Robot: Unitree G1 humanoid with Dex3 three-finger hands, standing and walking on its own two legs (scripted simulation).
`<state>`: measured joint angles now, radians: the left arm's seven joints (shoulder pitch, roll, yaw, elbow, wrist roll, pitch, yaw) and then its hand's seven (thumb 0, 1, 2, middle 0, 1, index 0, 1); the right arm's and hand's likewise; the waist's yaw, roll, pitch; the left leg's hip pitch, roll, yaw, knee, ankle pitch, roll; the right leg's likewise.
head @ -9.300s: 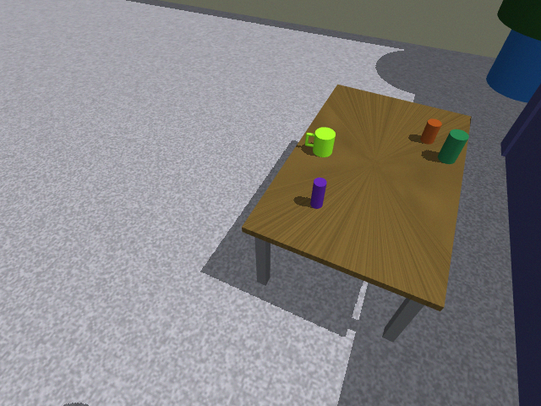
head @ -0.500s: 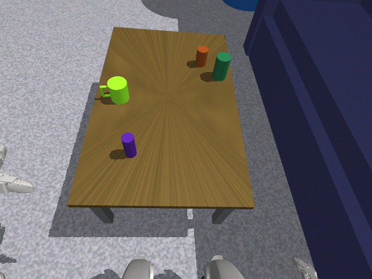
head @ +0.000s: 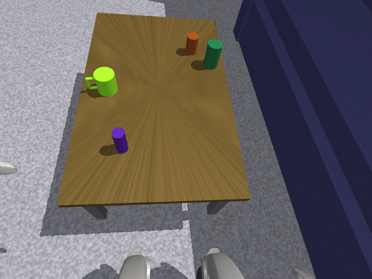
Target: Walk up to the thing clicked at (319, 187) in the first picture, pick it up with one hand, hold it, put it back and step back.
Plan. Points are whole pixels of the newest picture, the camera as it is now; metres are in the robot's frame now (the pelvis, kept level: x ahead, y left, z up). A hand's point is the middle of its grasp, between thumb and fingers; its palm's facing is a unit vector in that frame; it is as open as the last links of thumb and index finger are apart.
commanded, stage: go down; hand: left
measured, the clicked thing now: (120, 140) +0.55 +0.18 -0.25
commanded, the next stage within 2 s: none
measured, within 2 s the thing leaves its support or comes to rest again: neither
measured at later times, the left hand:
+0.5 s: hand out of the picture +0.41 +0.37 +0.04, palm faces +0.20 -0.98 -0.07, open 16.9 cm
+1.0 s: hand out of the picture +0.43 +0.38 +0.04, palm faces +0.20 -0.98 -0.05, open 16.9 cm
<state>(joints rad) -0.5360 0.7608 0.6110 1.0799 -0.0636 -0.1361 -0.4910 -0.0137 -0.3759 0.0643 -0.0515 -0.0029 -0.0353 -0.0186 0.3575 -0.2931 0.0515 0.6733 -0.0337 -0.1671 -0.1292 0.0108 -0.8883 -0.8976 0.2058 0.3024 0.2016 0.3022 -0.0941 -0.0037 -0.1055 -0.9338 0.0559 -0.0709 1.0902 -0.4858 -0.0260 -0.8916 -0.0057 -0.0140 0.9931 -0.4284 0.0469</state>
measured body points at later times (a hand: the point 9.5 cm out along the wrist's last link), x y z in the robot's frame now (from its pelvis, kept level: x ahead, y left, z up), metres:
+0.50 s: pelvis +0.00 +0.00 -0.01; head +0.13 +0.04 +0.42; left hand +0.39 +0.42 +0.04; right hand +0.07 -0.28 -0.10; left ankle +0.02 +0.13 -0.66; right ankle +0.03 -0.16 -0.66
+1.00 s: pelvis +0.00 +0.00 -0.02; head +0.15 +0.04 +0.40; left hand +0.41 +0.43 +0.04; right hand +0.05 -0.28 -0.11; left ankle +0.02 +0.13 -0.66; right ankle +0.03 -0.16 -0.66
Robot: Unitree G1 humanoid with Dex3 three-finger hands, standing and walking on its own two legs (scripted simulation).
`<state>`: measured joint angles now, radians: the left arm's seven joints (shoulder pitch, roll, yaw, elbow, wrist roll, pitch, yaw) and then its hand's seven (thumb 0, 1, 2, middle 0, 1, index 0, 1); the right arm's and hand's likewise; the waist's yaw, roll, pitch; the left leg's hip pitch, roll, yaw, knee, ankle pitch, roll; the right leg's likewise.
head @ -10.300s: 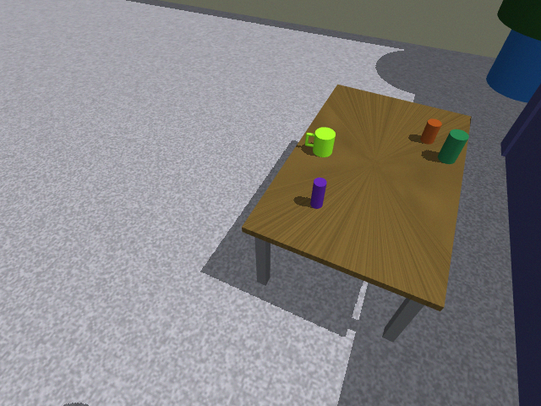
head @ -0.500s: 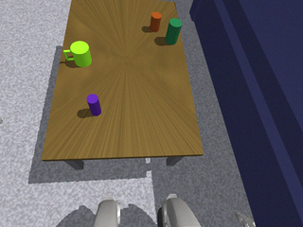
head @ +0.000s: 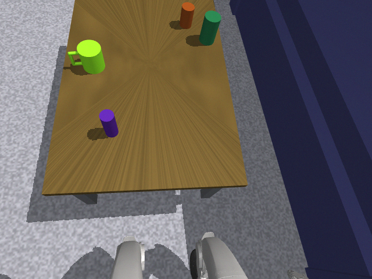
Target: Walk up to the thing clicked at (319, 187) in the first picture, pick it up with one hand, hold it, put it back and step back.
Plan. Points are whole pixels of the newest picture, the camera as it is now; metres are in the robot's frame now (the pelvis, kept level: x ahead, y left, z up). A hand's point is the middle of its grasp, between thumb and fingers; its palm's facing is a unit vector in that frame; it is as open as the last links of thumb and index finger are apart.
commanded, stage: go down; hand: left
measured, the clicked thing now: (109, 124) +0.55 +0.18 -0.23
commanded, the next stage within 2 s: none
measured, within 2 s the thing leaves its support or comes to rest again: neither
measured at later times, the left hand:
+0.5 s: hand out of the picture +0.44 +0.38 +0.07, palm faces +0.20 -0.98 -0.03, open 17.0 cm
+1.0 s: hand out of the picture +0.46 +0.39 +0.07, palm faces +0.19 -0.98 -0.03, open 17.0 cm
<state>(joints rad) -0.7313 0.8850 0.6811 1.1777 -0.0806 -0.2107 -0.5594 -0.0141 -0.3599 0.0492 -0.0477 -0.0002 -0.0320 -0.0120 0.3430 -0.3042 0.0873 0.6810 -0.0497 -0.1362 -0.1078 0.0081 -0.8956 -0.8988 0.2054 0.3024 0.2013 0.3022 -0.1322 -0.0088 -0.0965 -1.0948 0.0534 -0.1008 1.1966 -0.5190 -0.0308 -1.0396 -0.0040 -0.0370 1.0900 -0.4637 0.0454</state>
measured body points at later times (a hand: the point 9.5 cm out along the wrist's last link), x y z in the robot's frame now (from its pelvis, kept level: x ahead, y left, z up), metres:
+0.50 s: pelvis +0.00 +0.00 +0.00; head +0.15 +0.05 +0.41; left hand +0.43 +0.43 +0.07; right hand +0.05 -0.27 -0.10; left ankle +0.02 +0.13 -0.64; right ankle +0.03 -0.16 -0.64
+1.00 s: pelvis -0.01 +0.01 -0.01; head +0.16 +0.06 +0.40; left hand +0.44 +0.44 +0.08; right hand +0.02 -0.27 -0.10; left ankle +0.02 +0.13 -0.64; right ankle +0.03 -0.16 -0.64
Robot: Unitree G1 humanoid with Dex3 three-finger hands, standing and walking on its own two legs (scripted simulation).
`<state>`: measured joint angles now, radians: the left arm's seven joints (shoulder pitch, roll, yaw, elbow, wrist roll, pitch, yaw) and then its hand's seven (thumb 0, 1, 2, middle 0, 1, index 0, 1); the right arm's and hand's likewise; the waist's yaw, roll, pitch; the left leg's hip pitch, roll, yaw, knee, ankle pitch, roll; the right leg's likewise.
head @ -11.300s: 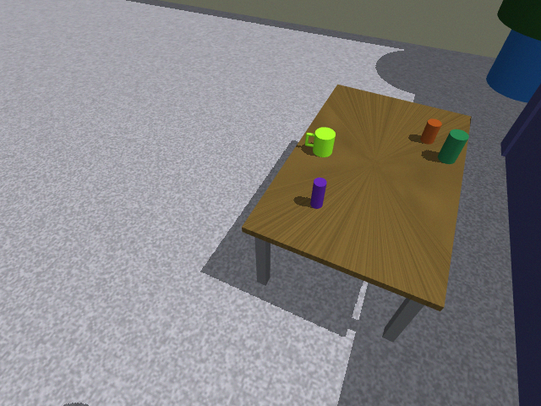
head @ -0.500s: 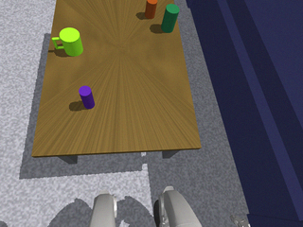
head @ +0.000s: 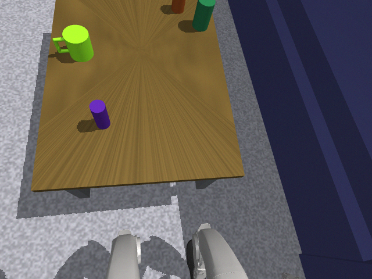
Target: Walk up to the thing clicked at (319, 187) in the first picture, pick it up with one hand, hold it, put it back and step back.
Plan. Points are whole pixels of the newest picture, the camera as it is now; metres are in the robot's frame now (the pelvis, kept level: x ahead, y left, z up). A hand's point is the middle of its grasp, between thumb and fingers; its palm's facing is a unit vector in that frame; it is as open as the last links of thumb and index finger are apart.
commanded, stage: go down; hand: left
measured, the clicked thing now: (100, 115) +0.56 +0.18 -0.21
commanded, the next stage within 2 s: none
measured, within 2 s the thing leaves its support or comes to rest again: neither
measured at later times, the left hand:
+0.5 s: hand out of the picture +0.46 +0.39 +0.08, palm faces +0.20 -0.98 -0.01, open 16.9 cm
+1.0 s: hand out of the picture +0.47 +0.39 +0.08, palm faces +0.20 -0.98 -0.01, open 17.0 cm
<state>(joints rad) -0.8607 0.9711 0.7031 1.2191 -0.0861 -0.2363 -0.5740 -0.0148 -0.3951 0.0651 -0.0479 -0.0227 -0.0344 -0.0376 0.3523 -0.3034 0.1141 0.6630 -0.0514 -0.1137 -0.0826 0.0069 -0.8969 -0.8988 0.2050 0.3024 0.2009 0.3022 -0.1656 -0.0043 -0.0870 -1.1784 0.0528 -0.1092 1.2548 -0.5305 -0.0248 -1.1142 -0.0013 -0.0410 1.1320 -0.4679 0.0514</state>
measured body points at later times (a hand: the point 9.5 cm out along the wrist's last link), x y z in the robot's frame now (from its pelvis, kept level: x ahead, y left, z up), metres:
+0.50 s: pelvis +0.00 +0.00 -0.01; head +0.17 +0.06 +0.41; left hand +0.45 +0.44 +0.08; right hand +0.04 -0.27 -0.10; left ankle +0.02 +0.12 -0.63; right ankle +0.03 -0.16 -0.63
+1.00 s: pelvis +0.00 +0.00 -0.01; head +0.18 +0.05 +0.40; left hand +0.45 +0.44 +0.08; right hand +0.04 -0.27 -0.11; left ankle +0.02 +0.12 -0.63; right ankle +0.03 -0.16 -0.63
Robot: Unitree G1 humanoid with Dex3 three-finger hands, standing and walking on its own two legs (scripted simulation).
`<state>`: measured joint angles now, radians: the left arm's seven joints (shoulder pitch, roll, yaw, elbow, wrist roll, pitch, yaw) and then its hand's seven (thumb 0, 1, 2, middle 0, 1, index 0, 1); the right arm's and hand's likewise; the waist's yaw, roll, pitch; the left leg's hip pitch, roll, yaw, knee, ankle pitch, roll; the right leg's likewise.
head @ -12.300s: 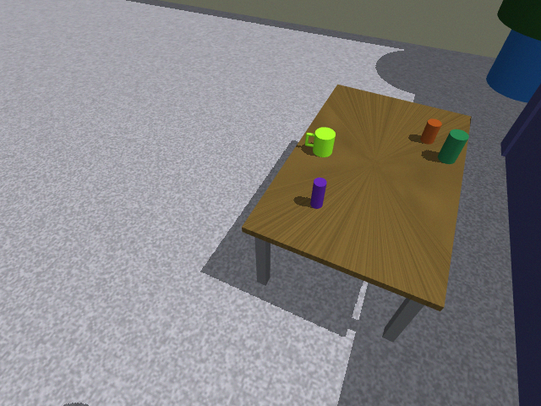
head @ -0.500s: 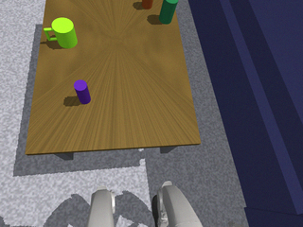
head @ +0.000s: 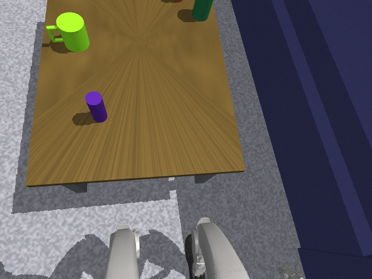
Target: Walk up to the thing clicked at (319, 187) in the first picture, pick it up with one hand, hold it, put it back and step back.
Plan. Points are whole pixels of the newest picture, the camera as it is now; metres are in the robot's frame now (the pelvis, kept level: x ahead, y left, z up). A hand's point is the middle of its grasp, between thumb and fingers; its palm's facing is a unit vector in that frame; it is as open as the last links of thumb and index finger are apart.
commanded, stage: go down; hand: left
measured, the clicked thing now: (97, 108) +0.56 +0.18 -0.20
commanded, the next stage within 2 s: approach in 1.22 s
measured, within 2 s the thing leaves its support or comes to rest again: neither
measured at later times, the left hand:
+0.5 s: hand out of the picture +0.47 +0.39 +0.09, palm faces +0.20 -0.98 -0.01, open 17.2 cm
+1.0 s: hand out of the picture +0.47 +0.39 +0.08, palm faces +0.20 -0.98 -0.01, open 17.2 cm
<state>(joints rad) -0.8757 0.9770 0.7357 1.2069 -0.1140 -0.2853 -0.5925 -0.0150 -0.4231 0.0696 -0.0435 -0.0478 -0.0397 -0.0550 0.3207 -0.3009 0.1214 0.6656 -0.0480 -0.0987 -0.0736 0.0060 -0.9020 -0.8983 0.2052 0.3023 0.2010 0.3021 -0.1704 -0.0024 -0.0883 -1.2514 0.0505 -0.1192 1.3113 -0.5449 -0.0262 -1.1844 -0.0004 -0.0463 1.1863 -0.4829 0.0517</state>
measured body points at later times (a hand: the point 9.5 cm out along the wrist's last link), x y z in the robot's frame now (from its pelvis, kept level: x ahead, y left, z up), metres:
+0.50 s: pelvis +0.00 +0.00 +0.00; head +0.18 +0.06 +0.41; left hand +0.45 +0.44 +0.09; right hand +0.04 -0.27 -0.09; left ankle +0.02 +0.12 -0.62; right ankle +0.04 -0.16 -0.62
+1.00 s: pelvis +0.00 +0.00 +0.00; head +0.18 +0.06 +0.41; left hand +0.45 +0.44 +0.09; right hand +0.04 -0.27 -0.10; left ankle +0.02 +0.12 -0.62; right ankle +0.04 -0.16 -0.62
